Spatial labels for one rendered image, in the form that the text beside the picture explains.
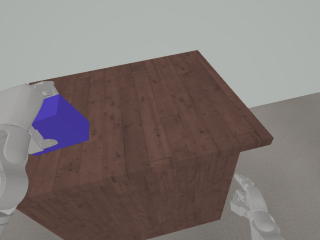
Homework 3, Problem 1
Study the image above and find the left robot forearm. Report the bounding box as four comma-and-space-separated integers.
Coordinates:
0, 124, 31, 240

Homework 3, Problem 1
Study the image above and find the sponge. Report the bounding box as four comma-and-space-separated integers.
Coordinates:
28, 94, 90, 156

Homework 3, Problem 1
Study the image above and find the table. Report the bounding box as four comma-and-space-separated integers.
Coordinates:
16, 50, 274, 240

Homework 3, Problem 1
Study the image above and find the robot left hand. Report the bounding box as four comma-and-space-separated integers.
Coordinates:
0, 81, 59, 155

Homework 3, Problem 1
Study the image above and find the robot right hand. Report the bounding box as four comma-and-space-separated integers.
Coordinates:
230, 173, 268, 219

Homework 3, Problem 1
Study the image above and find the right robot forearm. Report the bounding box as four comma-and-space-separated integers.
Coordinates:
249, 210, 285, 240

